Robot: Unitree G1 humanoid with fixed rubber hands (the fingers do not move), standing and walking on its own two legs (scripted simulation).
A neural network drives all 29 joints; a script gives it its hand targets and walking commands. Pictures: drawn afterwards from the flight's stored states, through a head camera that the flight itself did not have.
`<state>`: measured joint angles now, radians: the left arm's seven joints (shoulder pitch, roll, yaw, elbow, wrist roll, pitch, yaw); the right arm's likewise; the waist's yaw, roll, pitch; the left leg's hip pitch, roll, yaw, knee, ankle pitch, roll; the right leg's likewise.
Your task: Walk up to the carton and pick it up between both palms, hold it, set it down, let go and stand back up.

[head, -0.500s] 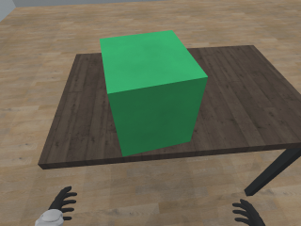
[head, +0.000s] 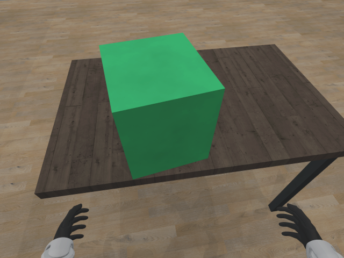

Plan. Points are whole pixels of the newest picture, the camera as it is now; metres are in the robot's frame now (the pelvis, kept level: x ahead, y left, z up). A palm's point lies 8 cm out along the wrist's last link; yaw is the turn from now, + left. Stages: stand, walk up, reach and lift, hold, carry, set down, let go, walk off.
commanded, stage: reach and lift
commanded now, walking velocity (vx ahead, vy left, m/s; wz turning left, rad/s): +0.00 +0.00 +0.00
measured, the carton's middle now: (157, 106) +0.52 +0.00 +0.05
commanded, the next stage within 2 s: none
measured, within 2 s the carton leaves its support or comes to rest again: neither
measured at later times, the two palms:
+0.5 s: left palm (73, 238) +0.20 +0.21 -0.02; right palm (298, 217) +0.18 -0.28 -0.01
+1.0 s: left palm (77, 239) +0.19 +0.19 +0.03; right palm (291, 206) +0.20 -0.27 +0.02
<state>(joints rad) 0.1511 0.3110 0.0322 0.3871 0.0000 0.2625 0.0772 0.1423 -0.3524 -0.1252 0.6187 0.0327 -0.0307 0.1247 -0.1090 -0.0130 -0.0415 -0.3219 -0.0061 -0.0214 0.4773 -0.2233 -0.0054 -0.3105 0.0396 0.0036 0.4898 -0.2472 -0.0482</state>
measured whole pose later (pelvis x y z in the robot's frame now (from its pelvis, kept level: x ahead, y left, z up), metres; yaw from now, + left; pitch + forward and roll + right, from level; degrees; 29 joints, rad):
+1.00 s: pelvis -0.02 -0.01 +0.00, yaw +0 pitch +3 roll +1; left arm 0.28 0.16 -0.08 -0.01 -0.04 0.08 0.22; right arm 0.19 -0.33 -0.09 0.31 0.23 -0.13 0.17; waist 0.02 -0.01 -0.06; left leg -0.31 0.01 -0.02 0.41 -0.16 -0.02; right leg -0.31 0.05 0.00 0.45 -0.19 -0.05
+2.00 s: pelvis -0.02 -0.01 +0.01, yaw +0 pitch +5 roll +1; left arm -0.42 0.16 0.06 0.01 -0.05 0.68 0.18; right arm -0.41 -0.45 -0.03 0.33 0.34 0.31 0.07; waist 0.03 -0.01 -0.02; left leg -0.30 0.01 -0.02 0.33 -0.11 -0.03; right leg -0.31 0.05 0.01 0.39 -0.16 -0.05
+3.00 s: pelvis +0.01 -0.02 +0.01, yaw +0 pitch +7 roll +1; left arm -0.97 0.16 0.14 0.57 -0.07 0.61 0.20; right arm -1.05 -0.51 0.02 0.93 0.39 0.35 0.07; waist 0.11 -0.01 -0.05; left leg -0.30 0.01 -0.02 0.33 -0.15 -0.03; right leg -0.31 0.05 0.01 0.39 -0.20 -0.05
